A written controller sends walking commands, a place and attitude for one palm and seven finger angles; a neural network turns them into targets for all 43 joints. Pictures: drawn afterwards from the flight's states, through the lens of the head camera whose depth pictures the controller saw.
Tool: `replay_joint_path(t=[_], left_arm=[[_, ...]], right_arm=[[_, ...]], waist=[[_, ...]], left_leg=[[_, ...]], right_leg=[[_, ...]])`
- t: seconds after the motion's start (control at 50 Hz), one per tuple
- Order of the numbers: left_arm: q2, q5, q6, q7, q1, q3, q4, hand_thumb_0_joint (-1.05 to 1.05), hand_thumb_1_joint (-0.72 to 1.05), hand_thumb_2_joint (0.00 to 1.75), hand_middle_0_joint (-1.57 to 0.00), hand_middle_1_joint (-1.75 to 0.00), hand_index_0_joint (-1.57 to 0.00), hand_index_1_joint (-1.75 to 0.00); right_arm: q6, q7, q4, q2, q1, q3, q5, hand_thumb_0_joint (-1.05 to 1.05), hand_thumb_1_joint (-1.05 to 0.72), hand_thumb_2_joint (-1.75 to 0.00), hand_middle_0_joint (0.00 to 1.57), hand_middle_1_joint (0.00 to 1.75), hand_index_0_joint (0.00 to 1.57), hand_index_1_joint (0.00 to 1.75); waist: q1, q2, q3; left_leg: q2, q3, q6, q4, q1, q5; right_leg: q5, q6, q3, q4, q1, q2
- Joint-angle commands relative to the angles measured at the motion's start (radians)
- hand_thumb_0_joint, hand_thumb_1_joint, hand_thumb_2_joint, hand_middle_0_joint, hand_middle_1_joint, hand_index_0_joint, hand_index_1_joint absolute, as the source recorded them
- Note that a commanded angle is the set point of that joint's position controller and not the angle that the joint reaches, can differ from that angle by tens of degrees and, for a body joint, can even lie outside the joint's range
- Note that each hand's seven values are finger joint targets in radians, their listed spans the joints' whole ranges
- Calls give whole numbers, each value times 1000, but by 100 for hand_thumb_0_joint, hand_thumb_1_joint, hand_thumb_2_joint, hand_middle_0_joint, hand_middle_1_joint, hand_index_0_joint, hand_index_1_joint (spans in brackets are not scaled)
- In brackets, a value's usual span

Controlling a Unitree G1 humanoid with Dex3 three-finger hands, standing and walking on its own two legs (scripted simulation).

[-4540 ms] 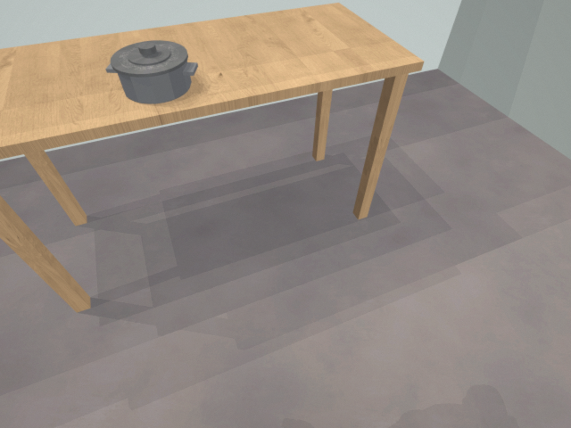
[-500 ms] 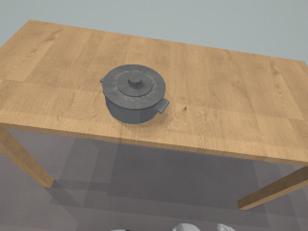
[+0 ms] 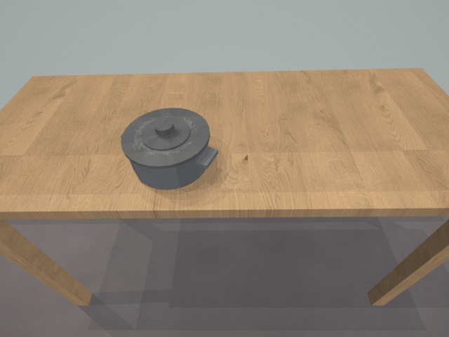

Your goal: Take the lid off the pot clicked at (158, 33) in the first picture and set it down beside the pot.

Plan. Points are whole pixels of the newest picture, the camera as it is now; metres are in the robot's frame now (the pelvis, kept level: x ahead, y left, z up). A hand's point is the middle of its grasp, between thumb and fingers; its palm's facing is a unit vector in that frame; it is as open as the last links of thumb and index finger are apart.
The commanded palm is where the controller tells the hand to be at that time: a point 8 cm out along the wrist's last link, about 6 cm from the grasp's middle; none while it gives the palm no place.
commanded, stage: come to a stop and stand still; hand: left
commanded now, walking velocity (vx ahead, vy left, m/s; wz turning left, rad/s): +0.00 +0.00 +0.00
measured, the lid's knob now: (164, 127) +0.50 +0.15 +0.11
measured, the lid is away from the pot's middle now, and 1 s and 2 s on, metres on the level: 0.00 0.00 0.00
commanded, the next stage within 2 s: look again from close up in 1.00 s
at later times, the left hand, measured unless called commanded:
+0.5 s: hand out of the picture +0.03 +0.14 -0.16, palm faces +0.03 -0.98 -0.18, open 7.4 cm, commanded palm none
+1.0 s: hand out of the picture +0.06 +0.15 -0.16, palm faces +0.03 -0.98 -0.20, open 7.3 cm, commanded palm none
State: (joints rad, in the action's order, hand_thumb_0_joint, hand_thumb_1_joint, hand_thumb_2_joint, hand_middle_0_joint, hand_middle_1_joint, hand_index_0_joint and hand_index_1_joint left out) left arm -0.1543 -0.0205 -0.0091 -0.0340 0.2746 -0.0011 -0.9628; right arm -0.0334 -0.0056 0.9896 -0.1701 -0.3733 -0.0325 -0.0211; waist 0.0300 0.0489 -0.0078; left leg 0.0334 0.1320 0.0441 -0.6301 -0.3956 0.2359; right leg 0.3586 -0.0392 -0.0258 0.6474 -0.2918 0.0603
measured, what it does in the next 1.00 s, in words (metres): shifts its weight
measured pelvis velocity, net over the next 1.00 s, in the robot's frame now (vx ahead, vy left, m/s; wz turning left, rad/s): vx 0.06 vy -0.02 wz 0.02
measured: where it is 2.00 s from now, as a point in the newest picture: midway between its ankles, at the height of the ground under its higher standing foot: outside the picture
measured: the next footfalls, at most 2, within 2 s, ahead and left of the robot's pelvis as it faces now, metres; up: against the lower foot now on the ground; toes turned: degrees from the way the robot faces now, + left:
none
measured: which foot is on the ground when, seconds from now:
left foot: down 0.00-1.00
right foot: down 0.00-1.00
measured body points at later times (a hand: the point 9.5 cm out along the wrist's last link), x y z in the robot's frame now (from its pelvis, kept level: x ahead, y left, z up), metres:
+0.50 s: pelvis +0.03 -0.02 +0.01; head +0.06 -0.02 +0.46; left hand +0.03 +0.19 -0.15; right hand +0.06 -0.25 -0.15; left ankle +0.06 +0.09 -0.72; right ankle -0.01 -0.16 -0.72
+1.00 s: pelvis +0.06 -0.02 +0.01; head +0.09 -0.02 +0.46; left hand +0.06 +0.20 -0.15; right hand +0.07 -0.25 -0.14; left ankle +0.06 +0.09 -0.72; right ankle -0.01 -0.16 -0.72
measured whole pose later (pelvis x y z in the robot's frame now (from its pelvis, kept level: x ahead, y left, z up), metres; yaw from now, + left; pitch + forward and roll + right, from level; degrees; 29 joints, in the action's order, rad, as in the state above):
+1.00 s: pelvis +0.06 -0.02 +0.01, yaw +1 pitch +0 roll +0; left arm -0.15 -0.01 0.02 -0.04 0.28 0.00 -1.07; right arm 0.01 0.02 1.09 -0.16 -0.26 -0.02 -0.01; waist 0.00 -0.01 -0.06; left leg 0.04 0.11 0.00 -0.50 -0.24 0.26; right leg 0.36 -0.03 0.01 0.47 -0.11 0.04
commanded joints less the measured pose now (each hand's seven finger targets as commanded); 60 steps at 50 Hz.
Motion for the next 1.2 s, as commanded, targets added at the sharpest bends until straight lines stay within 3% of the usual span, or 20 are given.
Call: replay_joint_path(t=[0.0, 0.1, 0.16, 0.24, 0.28, 0.34, 0.42, 0.44, 0.48, 0.62, 0.64, 0.7, 0.74, 0.82, 0.84, 0.92, 1.02, 1.04, 1.08, 1.18], left_arm=[[-127, 4, 19, -3, 44, 26, 25, 0, 90, 90, -20, -30, -20, -30], [-107, 3, 22, -4, 78, 21, -9, 0, 90, 90, -20, -30, -20, -30], [-104, 3, 26, -4, 85, 23, -24, 0, 90, 90, -20, -30, -20, -30], [-95, 3, 31, -6, 99, 20, -48, 0, 90, 90, -20, -30, -20, -30], [-91, 2, 31, -7, 102, 20, -57, 0, 90, 90, -20, -30, -20, -30], [-91, 2, 32, -6, 106, 20, -68, 0, 90, 90, -20, -30, -20, -30], [-86, 2, 32, -7, 107, 18, -81, 0, 90, 90, -20, -30, -20, -30], [-91, 2, 34, -6, 114, 18, -82, 0, 90, 90, -20, -30, -20, -30], [-88, 2, 35, -8, 109, 17, -85, 0, 90, 90, -20, -30, -20, -30], [-92, 4, 35, -9, 102, 16, -88, 0, 90, 90, -20, -30, -20, -30], [-97, 6, 36, -8, 105, 16, -89, 0, 90, 90, -20, -30, -20, -30], [-95, 5, 35, -9, 98, 15, -86, 0, 90, 90, -20, -30, -20, -30], [-101, 7, 36, -8, 100, 15, -88, 0, 90, 90, -20, -30, -20, -30], [-99, 7, 37, -10, 97, 15, -88, 0, 90, 90, -20, -30, -20, -30], [-106, 8, 38, -10, 101, 16, -88, 0, 90, 90, -20, -30, -20, -30], [-96, 8, 35, -11, 97, 13, -93, 0, 90, 90, -20, -30, -20, -30], [-93, 9, 36, -12, 104, 12, -100, 0, 90, 90, -20, -30, -20, -30], [-97, 10, 37, -11, 104, 14, -99, 0, 90, 90, -20, -30, -20, -30], [-90, 10, 36, -13, 110, 12, -102, 0, 90, 90, -20, -30, -20, -30], [-86, 10, 37, -14, 117, 9, -111, 0, 90, 90, -20, -30, -20, -30]], right_arm=[[47, 11, -58, -87, -6, -19, 3, 0, -90, -90, 20, 30, 20, 30], [50, 13, -32, -72, 1, -18, 7, 0, -90, -90, 20, 30, 20, 30], [56, 14, -15, -63, -1, -17, 9, 0, -90, -90, 20, 30, 20, 30], [59, 17, 4, -48, 8, -13, 11, 0, -90, -90, 20, 30, 20, 30], [59, 19, 9, -54, 17, -13, 11, 0, -90, -90, 20, 30, 20, 30], [62, 21, 17, -52, 24, -11, 13, 0, -90, -90, 20, 30, 20, 30], [61, 23, 24, -58, 42, -8, 14, 0, -90, -90, 20, 30, 20, 30], [62, 23, 26, -56, 43, -8, 14, 0, -90, -90, 20, 30, 20, 30], [61, 24, 26, -63, 52, -8, 14, 0, -90, -90, 20, 30, 20, 30], [61, 26, 41, -66, 62, -1, 15, 0, -90, -90, 20, 30, 20, 30], [63, 26, 42, -63, 64, 0, 15, 0, -90, -90, 20, 30, 20, 30], [60, 26, 47, -69, 63, 1, 14, 0, -90, -90, 20, 30, 20, 30], [62, 27, 50, -66, 65, 1, 15, 0, -90, -90, 20, 30, 20, 30], [61, 28, 59, -69, 61, 3, 16, 0, -90, -90, 20, 30, 20, 30], [63, 28, 61, -67, 61, 2, 17, 0, -90, -90, 20, 30, 20, 30], [60, 30, 73, -69, 59, 6, 16, 0, -90, -90, 20, 30, 20, 30], [62, 32, 85, -66, 53, 7, 17, 0, -90, -90, 20, 30, 20, 30], [64, 32, 85, -63, 50, 7, 17, 0, -90, -90, 20, 30, 20, 30], [63, 32, 88, -64, 54, 7, 17, 0, -90, -90, 20, 30, 20, 30], [62, 33, 97, -61, 50, 8, 18, 0, -90, -90, 20, 30, 20, 30]], waist=[[-8, -66, -39], [-18, -97, -53], [-17, -61, -36], [-21, -101, -39], [-17, -51, -39], [-22, -77, -42], [-21, -35, -46], [-25, -74, -35], [-21, -64, -37], [-25, -44, -32], [-30, -75, -34], [-26, -54, -30], [-31, -87, -30], [-27, -54, -19], [-32, -85, -16], [-27, -42, -26], [-28, -49, -24], [-31, -78, -27], [-31, -47, -28], [-30, -66, -31]], left_leg=[[66, -140, -9, 181, 103, 144], [66, -131, -9, 182, 98, 130], [71, -123, -9, 176, 137, 64], [74, -113, -9, 168, 170, -4], [73, -108, -12, 158, 183, -28], [82, -116, -8, 170, 194, -64], [82, -113, -9, 173, 208, -80], [86, -114, -7, 168, 214, -101], [82, -107, -11, 157, 221, -126], [86, -108, -12, 170, 236, -188], [88, -115, -10, 170, 232, -191], [86, -113, -12, 175, 238, -198], [88, -116, -10, 173, 239, -216], [88, -112, -11, 173, 257, -256], [90, -116, -10, 168, 251, -267], [89, -114, -12, 184, 262, -257], [93, -114, -9, 187, 274, -287], [93, -119, -8, 185, 265, -295], [92, -116, -9, 188, 270, -278], [91, -117, -8, 189, 269, -274]], right_leg=[[57, 86, -54, -175, -113, 25], [13, 83, -54, -197, -78, 28], [-41, 79, -50, -193, -64, 29], [-96, 76, -47, -209, -49, 33], [-119, 78, -53, -205, -46, 37], [-149, 73, -36, -207, -23, 27], [-162, 73, -36, -214, -13, 33], [-188, 72, -32, -221, 4, 35], [-224, 72, -40, -221, 8, 41], [-258, 68, -26, -230, 43, 44], [-264, 68, -23, -236, 53, 41], [-268, 67, -23, -238, 59, 48], [-289, 66, -16, -243, 71, 46], [-318, 65, -16, -243, 82, 52], [-338, 65, -10, -246, 98, 51], [-310, 64, -12, -251, 87, 52], [-323, 62, -9, -256, 94, 53], [-334, 62, -3, -258, 107, 50], [-318, 62, -7, -262, 100, 56], [-334, 61, -8, -271, 108, 57]])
